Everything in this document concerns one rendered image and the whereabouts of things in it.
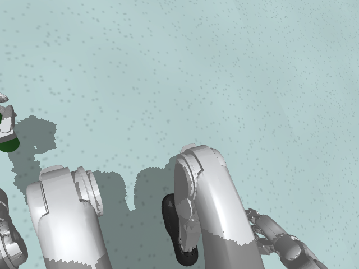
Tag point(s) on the right robot arm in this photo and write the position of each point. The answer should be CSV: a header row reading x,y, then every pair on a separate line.
x,y
294,254

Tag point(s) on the can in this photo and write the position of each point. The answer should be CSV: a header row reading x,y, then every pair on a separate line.
x,y
11,145

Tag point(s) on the left robot hand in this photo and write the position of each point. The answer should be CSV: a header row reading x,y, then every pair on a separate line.
x,y
8,121

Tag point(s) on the right robot foot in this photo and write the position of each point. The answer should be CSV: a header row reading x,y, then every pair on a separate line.
x,y
171,221

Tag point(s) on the left robot arm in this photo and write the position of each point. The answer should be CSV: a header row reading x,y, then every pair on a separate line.
x,y
13,251

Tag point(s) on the right robot hand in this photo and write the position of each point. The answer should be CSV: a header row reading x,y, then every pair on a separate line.
x,y
267,227

